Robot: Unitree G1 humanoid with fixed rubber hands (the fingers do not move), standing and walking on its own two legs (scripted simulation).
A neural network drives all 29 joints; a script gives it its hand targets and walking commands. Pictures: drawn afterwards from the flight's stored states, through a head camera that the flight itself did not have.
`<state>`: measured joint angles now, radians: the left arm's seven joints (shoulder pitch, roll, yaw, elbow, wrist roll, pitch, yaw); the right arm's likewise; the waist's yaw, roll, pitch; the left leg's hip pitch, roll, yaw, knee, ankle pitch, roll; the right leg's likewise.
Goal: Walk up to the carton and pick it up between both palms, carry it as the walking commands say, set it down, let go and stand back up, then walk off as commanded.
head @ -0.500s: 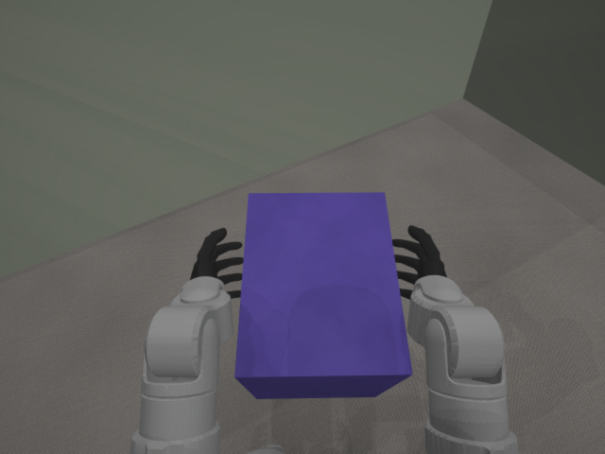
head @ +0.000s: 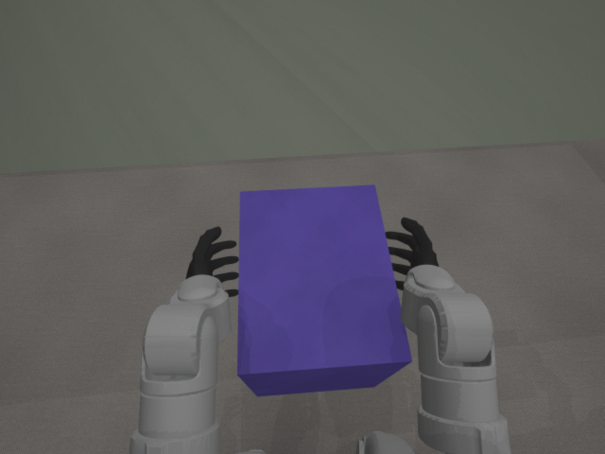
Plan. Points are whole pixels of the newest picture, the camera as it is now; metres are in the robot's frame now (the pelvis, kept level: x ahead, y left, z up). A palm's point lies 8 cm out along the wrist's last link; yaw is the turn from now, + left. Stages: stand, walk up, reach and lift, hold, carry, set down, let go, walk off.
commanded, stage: carry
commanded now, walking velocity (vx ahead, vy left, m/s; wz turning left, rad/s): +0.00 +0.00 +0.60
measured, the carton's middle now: (312, 297) +0.32 +0.01 +0.00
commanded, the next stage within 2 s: none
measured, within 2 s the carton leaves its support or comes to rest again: neither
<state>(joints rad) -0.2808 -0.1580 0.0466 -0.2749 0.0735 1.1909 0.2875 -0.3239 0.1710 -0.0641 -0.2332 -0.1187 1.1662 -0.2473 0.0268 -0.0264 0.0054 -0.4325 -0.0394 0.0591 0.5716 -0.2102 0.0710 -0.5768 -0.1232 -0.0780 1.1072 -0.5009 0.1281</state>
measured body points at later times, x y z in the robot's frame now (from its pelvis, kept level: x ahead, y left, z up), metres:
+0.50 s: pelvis -0.08 +0.00 +0.01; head -0.06 -0.02 +0.46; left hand +0.20 +0.20 +0.12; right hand +0.26 -0.05 +0.11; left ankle -0.10 +0.13 -0.67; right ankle -0.05 -0.11 -0.73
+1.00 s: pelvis -0.17 +0.02 +0.00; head -0.13 +0.03 +0.45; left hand +0.03 +0.31 +0.09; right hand +0.18 +0.09 +0.09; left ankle -0.13 +0.14 -0.73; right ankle -0.12 -0.09 -0.71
